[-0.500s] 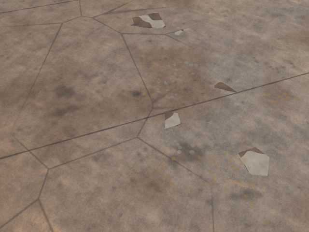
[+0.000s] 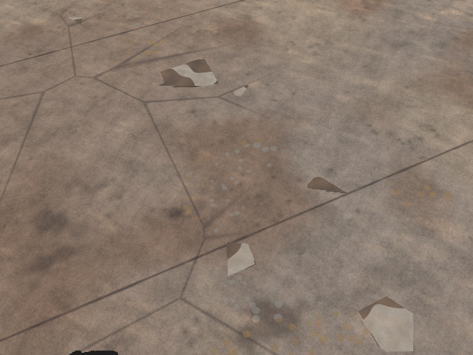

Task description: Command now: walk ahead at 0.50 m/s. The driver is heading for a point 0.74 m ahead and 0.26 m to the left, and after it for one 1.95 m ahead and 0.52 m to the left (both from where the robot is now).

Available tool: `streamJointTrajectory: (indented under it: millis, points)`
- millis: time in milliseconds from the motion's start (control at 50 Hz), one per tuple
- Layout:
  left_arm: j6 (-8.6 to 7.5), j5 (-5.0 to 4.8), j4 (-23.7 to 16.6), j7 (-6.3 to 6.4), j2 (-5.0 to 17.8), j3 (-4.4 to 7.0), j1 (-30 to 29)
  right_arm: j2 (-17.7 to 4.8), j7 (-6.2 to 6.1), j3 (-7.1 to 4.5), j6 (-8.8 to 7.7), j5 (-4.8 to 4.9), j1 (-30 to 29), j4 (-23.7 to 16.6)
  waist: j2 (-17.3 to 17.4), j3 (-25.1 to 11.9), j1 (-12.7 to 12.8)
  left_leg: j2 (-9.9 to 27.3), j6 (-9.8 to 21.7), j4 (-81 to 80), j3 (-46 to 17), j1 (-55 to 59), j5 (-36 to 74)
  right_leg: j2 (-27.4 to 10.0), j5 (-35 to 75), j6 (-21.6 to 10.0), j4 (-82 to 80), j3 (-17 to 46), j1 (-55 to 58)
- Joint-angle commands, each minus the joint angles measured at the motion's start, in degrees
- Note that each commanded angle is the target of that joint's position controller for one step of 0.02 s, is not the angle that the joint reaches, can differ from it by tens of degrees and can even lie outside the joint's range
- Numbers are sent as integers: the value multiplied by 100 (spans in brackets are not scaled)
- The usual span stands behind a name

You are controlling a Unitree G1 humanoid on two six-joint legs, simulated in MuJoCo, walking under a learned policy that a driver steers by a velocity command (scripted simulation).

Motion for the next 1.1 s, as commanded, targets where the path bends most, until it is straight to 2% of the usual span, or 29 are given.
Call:
streamJointTrajectory:
  millis: [20,40,60,80,100,140,240,320,420,480,500,520,540,560,580,600,620,640,660,720,780,860,940,1000,1020,1040,1060,1080,1100]
  points:
    - [23,24,396,49,1348,382,2587,-268,64,64,-304,24,343,-377,-1261,-2343,1011,-361,160,4317,-889,-3903,-671,-2121,-1266,-1567,-1332,4470,5284]
    - [6,-6,332,56,1081,291,2079,-692,87,-57,-389,183,-197,-558,-993,-1501,922,-20,273,4593,-906,-4396,-366,-1942,-1276,-1255,-1387,3618,4600]
    - [4,7,193,60,908,227,1544,-723,56,-58,-413,196,-551,-651,-570,-965,749,310,313,4366,-716,-4304,197,-1741,-805,-1082,-1505,2843,3688]
    - [-2,57,148,40,731,176,1185,-686,12,-95,-385,110,-729,-664,-300,-575,573,515,300,3996,-637,-4051,601,-1521,-368,-996,-1703,2292,2856]
    - [-29,114,152,26,596,134,1029,-601,-16,-126,-304,71,-624,-643,-450,-446,362,691,302,3698,-676,-3646,863,-1333,-129,-912,-1883,1901,2322]
    - [-52,111,238,22,566,131,1072,-353,-24,-109,-158,57,-420,-579,-534,-352,211,764,249,3383,-619,-3301,1070,-1170,34,-964,-2186,1506,1860]
    - [-35,79,440,198,849,187,1543,-349,-29,-136,-109,-33,-1282,-880,-307,-4,336,804,8,1978,-565,-4034,2329,-1142,527,-995,-2491,1040,2048]
    - [-10,57,529,267,922,191,1769,-210,78,-61,-145,30,-1916,-1028,-362,144,546,587,36,779,-329,-3843,3273,-1016,445,-783,-2591,453,2256]
    - [80,42,757,294,939,226,2131,-220,253,2,-140,91,-2558,-1356,-269,400,746,421,270,213,-324,-4137,2916,-1395,696,-679,-2344,80,3256]
    - [175,11,695,335,1081,284,1916,-365,368,-39,-153,76,-2452,-1494,-400,253,545,190,519,109,-64,-3711,2184,-1526,2192,-497,-1708,-176,3623]
    - [209,5,644,356,1168,309,1814,-492,381,-106,-144,58,-2164,-1468,-503,-5,366,-20,619,151,141,-3177,1947,-1493,3268,-418,-1215,-294,3645]
    - [264,3,587,380,1190,310,1682,-679,379,-230,-132,49,-1469,-1315,-470,-404,-33,-284,751,5,328,-2229,1990,-1331,4038,-277,-256,-514,3483]
    - [287,38,489,416,1110,264,1701,-1042,329,-418,-109,55,-538,-1077,-234,-926,-408,-290,959,-69,11,-763,2134,-1063,3679,-70,1101,-671,2701]
    - [188,174,255,369,639,95,2092,-1691,241,-594,-79,33,169,-1012,953,-1660,-332,1103,1790,-209,-2452,1395,1833,-382,1157,294,3353,-717,498]
    - [-49,136,174,271,363,-39,2100,-1594,265,-504,-106,73,155,-1048,1446,-2215,-152,1906,2450,-1376,-5016,2352,1127,522,-2739,414,4635,289,-1027]
    - [-240,-89,67,184,845,87,1584,-1170,255,-382,-124,34,55,-1061,1029,-1770,-317,1697,2087,-1480,-4420,2118,950,100,-2516,232,4931,879,-1649]
    - [-331,-171,-50,168,918,91,1193,-933,235,-323,-145,18,-280,-1153,651,-1175,-249,1466,1849,-1474,-3567,1378,1290,-167,-2025,110,4671,786,-1732]
    - [-344,-77,-55,205,893,114,1040,-790,241,-270,-154,0,-681,-1262,115,-751,-16,1242,1709,-1566,-2957,454,1812,-388,-1649,107,4140,733,-1452]
    - [-285,31,-51,251,951,182,1024,-631,233,-212,-162,-37,-962,-1365,51,-547,192,1066,1612,-1696,-2551,-243,2275,-555,-1432,141,3658,733,-1010]
    - [-70,128,-147,295,753,198,1086,-760,155,-228,-168,-24,-1007,-1465,236,-379,430,845,1670,-1999,-2144,-1102,2777,-585,-1151,363,2895,651,-523]
    - [-12,156,-401,327,657,180,453,-972,33,-287,-168,14,-691,-1434,253,-153,274,655,1543,-2080,-1840,-1328,2848,-426,-152,576,1706,578,-685]
    - [-68,106,-677,248,510,112,-336,-963,-32,-288,-92,45,-395,-1379,456,3,-13,349,1193,-1874,-1625,-1532,2648,-34,1048,574,165,492,-159]
    - [-114,102,-895,172,699,152,-504,-926,-102,-300,81,72,-120,-1313,587,-210,-37,407,932,-976,-2039,-941,3414,274,934,469,-426,600,176]
    - [-191,143,-761,166,942,233,172,-856,-176,-286,169,50,-533,-1582,711,-522,400,235,661,51,-2365,-691,3710,223,952,219,-971,598,998]
    - [-217,263,-701,197,1197,289,738,-637,-162,-212,149,-3,-649,-1764,456,-1123,629,-93,425,1082,-2152,-1170,3246,-407,2165,-83,-785,967,2245]
    - [-158,351,-694,254,1503,323,1284,-333,-155,-130,125,-109,-97,-1834,-723,-1921,540,-748,65,2772,-1473,-2477,192,-1810,4726,-685,-219,2186,4048]
    - [-18,192,-594,212,1472,329,1539,-514,-104,-94,102,29,915,-1847,-1965,-2840,263,-841,-108,4117,-1305,-3464,-1884,-2919,4398,-1595,-216,3827,5037]
    - [85,108,-792,224,1108,257,1147,-1022,-101,-213,174,126,793,-1711,-1202,-2499,309,-388,-269,4671,-1392,-3805,-1304,-2631,2813,-1490,-516,3676,4487]
    - [180,124,-908,275,788,160,840,-1206,-124,-280,288,129,58,-1823,-707,-1708,460,-222,-385,4705,-1047,-4018,-854,-2194,2018,-1181,-701,2746,3750]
